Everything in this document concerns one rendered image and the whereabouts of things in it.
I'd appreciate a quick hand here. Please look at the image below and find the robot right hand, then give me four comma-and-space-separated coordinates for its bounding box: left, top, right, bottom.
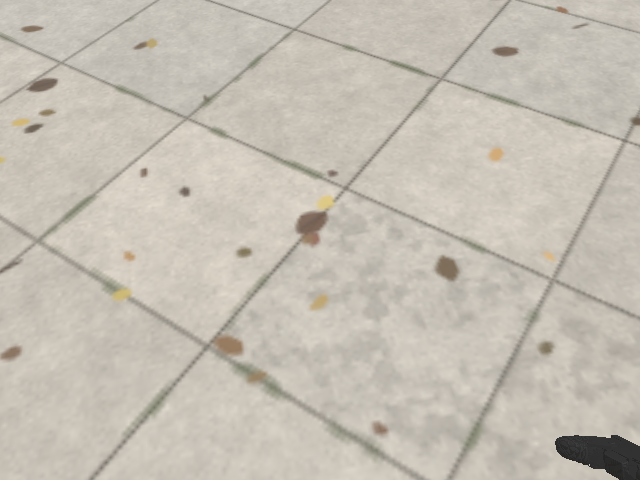
555, 435, 640, 480

